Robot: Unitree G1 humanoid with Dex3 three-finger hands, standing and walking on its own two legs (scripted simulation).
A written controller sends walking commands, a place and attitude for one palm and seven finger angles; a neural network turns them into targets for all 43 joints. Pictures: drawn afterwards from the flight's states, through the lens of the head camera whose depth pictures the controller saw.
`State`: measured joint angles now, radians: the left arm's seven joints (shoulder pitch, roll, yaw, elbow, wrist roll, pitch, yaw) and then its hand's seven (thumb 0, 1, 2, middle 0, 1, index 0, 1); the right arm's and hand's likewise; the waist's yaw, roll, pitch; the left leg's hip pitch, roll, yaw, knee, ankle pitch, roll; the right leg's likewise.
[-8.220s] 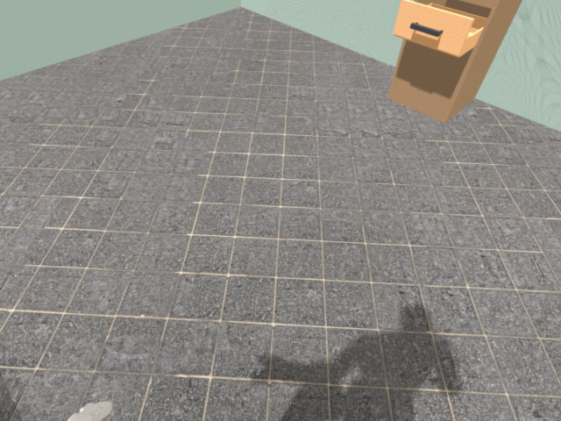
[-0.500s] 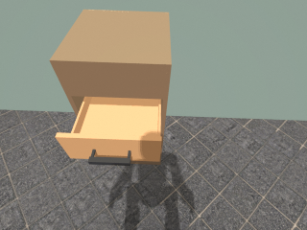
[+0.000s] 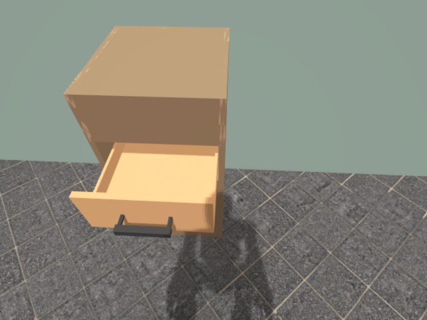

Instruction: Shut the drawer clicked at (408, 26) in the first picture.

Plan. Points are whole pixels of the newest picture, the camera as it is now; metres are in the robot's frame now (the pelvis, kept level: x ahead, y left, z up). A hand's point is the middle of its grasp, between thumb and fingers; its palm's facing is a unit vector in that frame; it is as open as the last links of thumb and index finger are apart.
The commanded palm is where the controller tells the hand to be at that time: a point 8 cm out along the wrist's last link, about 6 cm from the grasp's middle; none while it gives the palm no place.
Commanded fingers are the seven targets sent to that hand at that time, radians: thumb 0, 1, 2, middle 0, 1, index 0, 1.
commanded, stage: come to a stop and stand still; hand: left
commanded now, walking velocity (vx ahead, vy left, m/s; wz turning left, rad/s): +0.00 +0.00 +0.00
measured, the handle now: (144, 224) +0.39 +0.22 -0.20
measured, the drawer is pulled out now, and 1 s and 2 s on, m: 0.21 0.21 0.21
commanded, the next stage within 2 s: look again from close up in 0.36 s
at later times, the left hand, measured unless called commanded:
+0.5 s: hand out of the picture +0.00 +0.18 -0.18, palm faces +0.05 -0.98 -0.21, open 7.4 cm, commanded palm none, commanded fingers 0.00 0.90 0.90 -0.20 -0.30 -0.20 -0.30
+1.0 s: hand out of the picture -0.02 +0.26 -0.18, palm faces +0.01 -0.98 -0.19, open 7.4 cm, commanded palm none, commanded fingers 0.00 0.90 0.90 -0.20 -0.30 -0.20 -0.30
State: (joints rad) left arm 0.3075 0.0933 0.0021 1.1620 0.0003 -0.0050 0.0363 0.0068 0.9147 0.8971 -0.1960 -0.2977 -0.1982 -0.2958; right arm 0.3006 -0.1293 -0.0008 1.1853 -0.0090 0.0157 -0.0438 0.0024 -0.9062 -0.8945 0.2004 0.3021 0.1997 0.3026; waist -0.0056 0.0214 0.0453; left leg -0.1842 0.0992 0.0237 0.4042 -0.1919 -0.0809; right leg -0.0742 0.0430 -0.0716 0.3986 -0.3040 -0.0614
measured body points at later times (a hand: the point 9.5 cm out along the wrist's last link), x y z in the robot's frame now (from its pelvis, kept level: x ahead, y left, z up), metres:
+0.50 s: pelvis +0.01 +0.02 +0.00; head +0.03 +0.01 +0.45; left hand +0.00 +0.23 -0.16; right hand +0.02 -0.21 -0.16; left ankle +0.01 +0.17 -0.74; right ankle -0.05 -0.07 -0.74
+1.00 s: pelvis -0.02 +0.08 +0.00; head -0.01 +0.09 +0.44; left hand -0.02 +0.31 -0.17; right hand -0.01 -0.15 -0.16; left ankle +0.01 +0.15 -0.74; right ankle -0.05 -0.07 -0.74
